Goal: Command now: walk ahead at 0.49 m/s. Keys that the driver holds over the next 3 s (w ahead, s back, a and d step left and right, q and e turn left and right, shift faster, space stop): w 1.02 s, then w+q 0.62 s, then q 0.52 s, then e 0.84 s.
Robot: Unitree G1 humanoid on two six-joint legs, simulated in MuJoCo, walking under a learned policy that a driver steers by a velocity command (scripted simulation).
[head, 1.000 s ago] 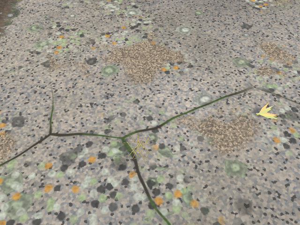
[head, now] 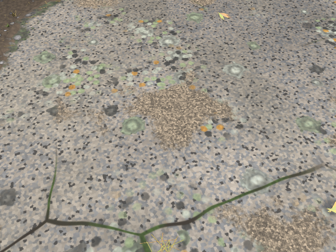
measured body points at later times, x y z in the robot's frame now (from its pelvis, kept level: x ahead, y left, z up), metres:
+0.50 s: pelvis +0.29 +0.07 +0.00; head +0.31 +0.07 +0.45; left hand +0.44 +0.33 -0.12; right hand +0.29 -0.20 -0.13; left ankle +0.26 +0.15 -0.75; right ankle +0.45 -0.12 -0.68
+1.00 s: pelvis +0.58 -0.01 +0.00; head +0.60 -0.02 +0.45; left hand +0.60 +0.26 -0.13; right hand +0.71 -0.28 -0.12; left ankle +0.69 +0.17 -0.67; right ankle +0.57 -0.09 -0.75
